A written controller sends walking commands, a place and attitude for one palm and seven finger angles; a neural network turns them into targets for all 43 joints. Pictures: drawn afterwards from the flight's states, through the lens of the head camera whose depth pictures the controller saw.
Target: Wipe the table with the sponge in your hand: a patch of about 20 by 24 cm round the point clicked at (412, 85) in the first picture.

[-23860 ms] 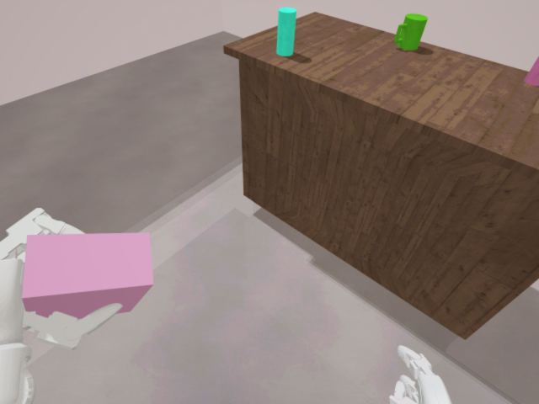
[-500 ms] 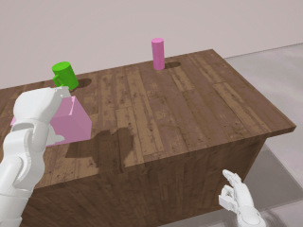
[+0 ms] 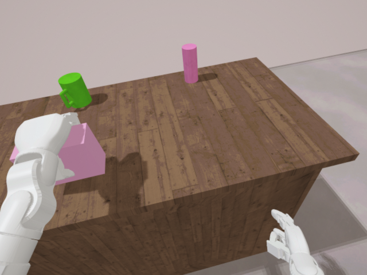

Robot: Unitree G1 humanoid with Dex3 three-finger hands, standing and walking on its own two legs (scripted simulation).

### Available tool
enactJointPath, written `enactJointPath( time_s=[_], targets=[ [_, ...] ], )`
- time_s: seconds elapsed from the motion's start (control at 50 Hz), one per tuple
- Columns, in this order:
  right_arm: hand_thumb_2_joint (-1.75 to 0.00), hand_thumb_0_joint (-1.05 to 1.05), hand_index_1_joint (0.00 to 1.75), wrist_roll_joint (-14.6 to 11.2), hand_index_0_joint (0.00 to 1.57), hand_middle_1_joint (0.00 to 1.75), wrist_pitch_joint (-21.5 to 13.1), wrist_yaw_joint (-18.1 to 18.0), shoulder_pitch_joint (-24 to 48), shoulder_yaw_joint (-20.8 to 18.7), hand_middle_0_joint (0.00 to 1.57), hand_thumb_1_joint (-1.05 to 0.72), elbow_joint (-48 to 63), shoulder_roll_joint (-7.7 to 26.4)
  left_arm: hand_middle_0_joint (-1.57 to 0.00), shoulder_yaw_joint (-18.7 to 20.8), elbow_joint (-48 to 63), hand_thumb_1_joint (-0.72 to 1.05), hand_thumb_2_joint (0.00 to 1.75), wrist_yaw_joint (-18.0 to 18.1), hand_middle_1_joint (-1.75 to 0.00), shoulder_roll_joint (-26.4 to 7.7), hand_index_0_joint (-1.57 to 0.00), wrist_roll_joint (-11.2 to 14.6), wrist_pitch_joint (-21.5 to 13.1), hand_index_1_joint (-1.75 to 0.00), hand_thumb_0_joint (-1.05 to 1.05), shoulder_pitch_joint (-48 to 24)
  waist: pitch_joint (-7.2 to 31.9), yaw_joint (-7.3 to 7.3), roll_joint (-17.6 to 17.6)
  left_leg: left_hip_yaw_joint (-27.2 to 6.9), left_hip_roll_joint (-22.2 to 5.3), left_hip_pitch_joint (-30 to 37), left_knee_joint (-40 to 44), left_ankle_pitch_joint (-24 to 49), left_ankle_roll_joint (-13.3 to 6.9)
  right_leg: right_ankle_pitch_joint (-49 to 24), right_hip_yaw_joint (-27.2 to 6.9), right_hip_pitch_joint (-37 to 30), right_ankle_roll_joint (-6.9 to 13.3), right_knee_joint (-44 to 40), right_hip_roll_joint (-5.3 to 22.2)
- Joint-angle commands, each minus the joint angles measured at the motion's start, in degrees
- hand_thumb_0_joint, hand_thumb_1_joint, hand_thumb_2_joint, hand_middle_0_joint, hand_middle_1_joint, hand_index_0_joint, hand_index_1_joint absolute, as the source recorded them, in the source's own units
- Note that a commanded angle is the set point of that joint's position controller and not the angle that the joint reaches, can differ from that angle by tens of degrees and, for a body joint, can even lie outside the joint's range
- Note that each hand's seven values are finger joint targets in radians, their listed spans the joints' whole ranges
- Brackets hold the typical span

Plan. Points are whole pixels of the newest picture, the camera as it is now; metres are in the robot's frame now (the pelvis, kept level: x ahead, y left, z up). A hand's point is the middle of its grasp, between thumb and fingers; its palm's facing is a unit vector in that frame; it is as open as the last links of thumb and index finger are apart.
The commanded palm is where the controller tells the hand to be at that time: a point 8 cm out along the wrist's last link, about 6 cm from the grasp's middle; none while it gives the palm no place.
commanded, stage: lower the sponge onto the table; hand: left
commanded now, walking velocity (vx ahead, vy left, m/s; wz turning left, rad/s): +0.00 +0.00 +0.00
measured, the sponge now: (67, 161) +0.28 +0.31 +0.13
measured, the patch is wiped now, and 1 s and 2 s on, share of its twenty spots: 0.00 0.00 0.40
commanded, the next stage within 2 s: wipe forward along the first lane in 0.94 s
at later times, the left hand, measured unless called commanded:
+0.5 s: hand (69, 164) +0.26 +0.29 +0.13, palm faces +0.03 -0.04 -1.00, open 10.0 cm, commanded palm +0.23 +0.29 +0.20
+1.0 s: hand (71, 171) +0.26 +0.29 +0.12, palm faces +0.02 -0.03 -1.00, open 10.0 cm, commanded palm +0.23 +0.29 +0.18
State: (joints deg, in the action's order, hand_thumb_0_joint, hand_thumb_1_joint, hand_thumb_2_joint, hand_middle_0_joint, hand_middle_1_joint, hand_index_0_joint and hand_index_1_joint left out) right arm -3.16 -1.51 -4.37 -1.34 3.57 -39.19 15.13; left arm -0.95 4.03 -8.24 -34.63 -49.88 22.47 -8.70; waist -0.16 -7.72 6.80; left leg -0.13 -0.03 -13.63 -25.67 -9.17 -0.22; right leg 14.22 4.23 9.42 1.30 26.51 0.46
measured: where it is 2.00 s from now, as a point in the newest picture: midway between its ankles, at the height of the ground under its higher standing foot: outside the picture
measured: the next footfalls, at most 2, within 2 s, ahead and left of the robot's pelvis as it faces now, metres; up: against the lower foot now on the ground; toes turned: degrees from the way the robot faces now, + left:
none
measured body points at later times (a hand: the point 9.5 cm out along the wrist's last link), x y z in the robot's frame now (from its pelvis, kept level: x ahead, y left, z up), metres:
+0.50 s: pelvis +0.01 +0.00 +0.00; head +0.00 -0.05 +0.45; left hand +0.26 +0.29 +0.19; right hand +0.26 -0.19 -0.08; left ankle +0.05 +0.12 -0.74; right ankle +0.00 -0.11 -0.74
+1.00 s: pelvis +0.00 -0.01 +0.00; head -0.02 -0.05 +0.45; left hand +0.25 +0.29 +0.17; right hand +0.25 -0.21 -0.08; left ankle +0.05 +0.12 -0.74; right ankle +0.00 -0.11 -0.74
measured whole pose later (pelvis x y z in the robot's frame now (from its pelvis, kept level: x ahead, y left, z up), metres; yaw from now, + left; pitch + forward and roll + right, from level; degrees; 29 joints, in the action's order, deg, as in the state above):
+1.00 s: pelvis +0.00 -0.01 +0.00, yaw +0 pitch -4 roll +0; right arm -2.6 -2.1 -5.0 -2.5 2.7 -39.5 15.0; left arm -2.0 2.7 -5.1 -32.4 -51.4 16.7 -1.6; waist -0.2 -7.6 6.5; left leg -0.6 -0.7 -12.8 -26.1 -9.6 0.3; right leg 14.4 4.5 8.3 1.9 26.3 -0.3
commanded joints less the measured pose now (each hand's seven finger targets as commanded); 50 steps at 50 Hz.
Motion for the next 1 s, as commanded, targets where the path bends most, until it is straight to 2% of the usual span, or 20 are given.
enactJointPath(
  time_s=[0.0, 0.12, 0.2, 0.22, 0.24, 0.36, 0.42, 0.48, 0.52, 0.54, 0.6, 0.62, 0.64, 0.7, 0.72, 0.74, 0.9, 0.92, 0.94, 0.98],
  targets=[
    [-0.90, 0.00, 0.30, -0.3, 0.20, 0.30, -2.6, -0.1, 12.2, -1.7, 0.20, -0.90, 11.1, 5.4, -1.20, 6.3, 10.1, 0.10, 1.30, 0.2, -1.60, -13.6, -1.20, -1.9, 0.1, -1.60, 0.00, -15.9, 12.7, 0.63, -3.6, -2.4, 1.8, 6.9, 2.2, 4.6, -1.3, -5.3, -3.4, 0.9, 1.8, -5.1, -0.7],
    [-0.90, 0.00, 0.30, 0.1, 0.20, 0.30, -3.9, -1.2, 12.0, -1.7, 0.20, -0.90, 11.2, 5.1, -1.20, 13.1, 12.5, 0.10, 1.30, 2.0, -1.60, -19.7, -1.20, -1.8, -4.8, -1.60, 0.00, -17.7, 13.5, 0.04, -1.8, -3.0, 1.9, 9.4, 1.3, 6.4, -1.4, -6.2, -5.3, 0.6, 2.8, -5.8, -1.2],
    [-0.90, 0.00, 0.30, 0.4, 0.20, 0.30, -3.8, -0.8, 10.3, -2.2, 0.20, -0.90, 10.6, 4.8, -1.20, 11.8, 12.3, 0.10, 1.30, 4.3, -1.60, -16.1, -1.20, -0.9, -5.7, -1.60, 0.00, -15.0, 14.0, -0.23, -0.5, -2.4, 2.0, 9.6, 1.3, 9.3, -1.1, -8.9, -3.6, -0.5, 2.4, -5.6, -0.7],
    [-0.90, 0.00, 0.30, 0.1, 0.20, 0.30, -4.2, -0.8, 12.1, -1.9, 0.20, -0.90, 10.9, 4.8, -1.20, 13.1, 13.1, 0.10, 1.30, 4.6, -1.60, -17.4, -1.20, -1.1, -5.4, -1.60, 0.00, -15.3, 14.1, -0.46, 1.0, -2.8, 2.0, 10.0, 1.6, 8.8, -0.9, -8.0, -5.1, -0.7, 3.1, -5.6, -1.2],
    [-0.90, 0.00, 0.30, 0.5, 0.20, 0.30, -4.0, -0.7, 11.1, -2.1, 0.20, -0.90, 10.9, 4.8, -1.20, 11.0, 12.7, 0.10, 1.30, 4.7, -1.60, -14.7, -1.20, -1.1, -5.0, -1.60, 0.00, -13.9, 14.7, -0.54, 1.0, -2.4, 1.9, 9.6, 1.5, 9.7, -1.0, -8.8, -3.6, -1.3, 2.9, -5.2, -0.8],
    [-0.90, 0.00, 0.30, 0.1, 0.20, 0.30, -3.1, 0.4, 11.4, -2.0, 0.20, -0.90, 11.1, 4.9, -1.20, 7.0, 13.0, 0.10, 1.30, 3.5, -1.60, -11.0, -1.20, -1.7, -2.4, -1.60, 0.00, -9.8, 12.8, 0.26, -3.2, -2.3, 1.7, 8.0, 2.3, 7.8, -1.1, -7.5, -2.5, 0.1, 2.0, -5.0, -1.0],
    [-0.90, 0.00, 0.30, 0.0, 0.20, 0.30, -3.2, 0.0, 13.1, -1.9, 0.20, -0.90, 11.6, 5.1, -1.20, 9.7, 14.8, 0.10, 1.30, 3.6, -1.60, -14.7, -1.20, -2.4, -2.6, -1.60, 0.00, -11.0, 13.2, -0.18, -2.0, -2.8, 1.8, 8.8, 2.2, 7.1, -1.3, -6.9, -4.3, -0.1, 2.8, -5.0, -1.6],
    [-0.90, 0.00, 0.30, 0.6, 0.20, 0.30, -3.2, 0.2, 10.9, -2.2, 0.20, -0.90, 11.2, 4.8, -1.20, 7.9, 15.6, 0.10, 1.30, 4.3, -1.60, -11.9, -1.20, -2.5, -3.9, -1.60, 0.00, -9.8, 13.7, -0.08, -2.2, -2.5, 1.8, 9.5, 1.9, 8.9, -1.3, -7.8, -2.6, 0.1, 2.3, -5.2, -1.5],
    [-0.90, 0.00, 0.30, 0.3, 0.20, 0.30, -3.6, 0.1, 12.8, -1.9, 0.20, -0.90, 11.5, 4.6, -1.20, 9.9, 17.1, 0.10, 1.30, 5.0, -1.60, -13.8, -1.20, -2.7, -4.0, -1.60, 0.00, -10.0, 13.1, -0.52, -0.4, -2.9, 1.7, 10.0, 2.3, 8.1, -1.3, -6.9, -4.3, 0.2, 3.0, -5.2, -2.0],
    [-0.90, 0.00, 0.30, 0.7, 0.20, 0.30, -3.5, 0.1, 11.5, -2.0, 0.20, -0.90, 11.4, 4.3, -1.20, 7.9, 16.4, 0.10, 1.30, 5.4, -1.60, -11.0, -1.20, -2.5, -4.1, -1.60, 0.00, -9.6, 13.4, -0.42, -1.3, -2.4, 1.7, 9.5, 2.2, 8.6, -1.3, -7.3, -3.0, -0.3, 2.8, -5.1, -1.6],
    [-0.90, 0.00, 0.30, 0.6, 0.20, 0.30, -2.9, 0.2, 11.2, -2.3, 0.20, -0.90, 10.3, 4.8, -1.20, 8.3, 13.4, 0.10, 1.30, 6.2, -1.60, -11.6, -1.20, -2.8, -3.4, -1.60, 0.00, -9.7, 12.0, -0.11, -2.8, -1.9, 1.8, 8.9, 2.4, 7.2, -1.1, -6.1, -3.3, 0.7, 2.2, -6.1, -1.5],
    [-0.90, 0.00, 0.30, 0.2, 0.20, 0.30, -3.3, 0.1, 12.7, -2.1, 0.20, -0.90, 10.6, 5.0, -1.20, 10.4, 13.8, 0.10, 1.30, 6.4, -1.60, -13.9, -1.20, -3.1, -3.0, -1.60, 0.00, -10.0, 11.9, -0.52, -1.7, -2.6, 1.8, 9.0, 2.7, 6.4, -1.0, -5.2, -4.9, 0.4, 3.1, -5.8, -2.1],
    [-0.90, 0.00, 0.30, 0.4, 0.20, 0.30, -3.2, 0.1, 12.2, -2.1, 0.20, -0.90, 10.8, 4.6, -1.20, 7.7, 13.3, 0.10, 1.30, 6.4, -1.60, -10.7, -1.20, -3.0, -2.7, -1.60, 0.00, -9.7, 12.3, -0.47, -1.6, -2.0, 2.0, 8.6, 2.6, 6.9, -1.1, -5.5, -3.4, 0.0, 2.7, -5.7, -1.7],
    [-0.90, 0.00, 0.30, 0.4, 0.20, 0.30, -2.9, 0.1, 11.6, -2.4, 0.20, -0.90, 10.0, 5.0, -1.20, 8.2, 12.1, 0.10, 1.30, 6.1, -1.60, -11.8, -1.20, -2.9, -2.7, -1.60, 0.00, -8.7, 12.2, -0.18, -2.8, -1.9, 2.0, 8.6, 2.5, 6.5, -1.2, -5.6, -3.5, 0.2, 2.2, -6.0, -1.6],
    [-0.90, 0.00, 0.30, 0.1, 0.20, 0.30, -3.3, 0.1, 13.1, -2.1, 0.20, -0.90, 10.7, 5.0, -1.20, 8.9, 13.2, 0.10, 1.30, 5.9, -1.60, -12.7, -1.20, -3.2, -2.5, -1.60, 0.00, -8.5, 12.0, -0.46, -1.0, -2.2, 2.1, 8.9, 2.6, 6.0, -1.2, -5.1, -5.0, 0.1, 2.9, -5.9, -1.9],
    [-0.90, 0.00, 0.30, 0.4, 0.20, 0.30, -3.3, 0.0, 12.2, -2.0, 0.20, -0.90, 11.0, 4.5, -1.20, 6.1, 13.0, 0.10, 1.30, 5.6, -1.60, -9.5, -1.20, -2.7, -2.8, -1.60, 0.00, -8.7, 12.1, -0.10, -2.1, -1.9, 2.2, 8.4, 2.4, 6.3, -1.3, -5.6, -3.3, 0.0, 2.5, -5.8, -1.5],
    [-0.90, 0.00, 0.30, 0.5, 0.20, 0.30, -3.5, -0.6, 10.5, -2.6, 0.20, -0.90, 10.0, 5.0, -1.20, 8.5, 9.9, 0.10, 1.30, 5.6, -1.60, -12.2, -1.20, -2.7, -5.6, -1.60, 0.00, -9.1, 10.6, 0.51, -3.1, -1.6, 2.3, 8.2, 2.0, 4.0, -1.5, -3.3, -3.8, 1.5, 1.9, -7.0, -1.4],
    [-0.90, 0.00, 0.30, 0.2, 0.20, 0.30, -3.8, -0.8, 11.1, -2.5, 0.20, -0.90, 9.9, 5.2, -1.20, 10.5, 8.5, 0.10, 1.30, 5.8, -1.60, -14.4, -1.20, -3.0, -5.5, -1.60, 0.00, -9.8, 9.5, 0.39, -2.3, -1.9, 2.3, 8.1, 2.3, 2.6, -1.4, -1.7, -5.1, 2.1, 2.5, -7.1, -1.9],
    [-0.90, 0.00, 0.30, 0.4, 0.20, 0.30, -3.8, -1.0, 10.6, -2.5, 0.20, -0.90, 10.0, 5.0, -1.20, 8.8, 6.8, 0.10, 1.30, 5.9, -1.60, -11.9, -1.20, -2.7, -5.6, -1.60, 0.00, -9.7, 10.0, 0.44, -3.3, -1.5, 2.3, 7.4, 2.0, 2.8, -1.4, -2.1, -4.1, 1.7, 2.3, -7.1, -1.4],
    [-0.90, 0.00, 0.30, 0.5, 0.20, 0.30, -3.6, -0.9, 9.6, -3.0, 0.20, -0.90, 9.3, 5.7, -1.20, 9.4, 4.8, 0.10, 1.30, 5.8, -1.60, -12.2, -1.20, -2.4, -5.7, -1.60, 0.00, -7.5, 9.9, 0.32, -4.3, -1.2, 2.3, 7.3, 1.5, 3.8, -1.5, -3.6, -4.2, 1.5, 2.1, -7.2, -1.2]
  ],
)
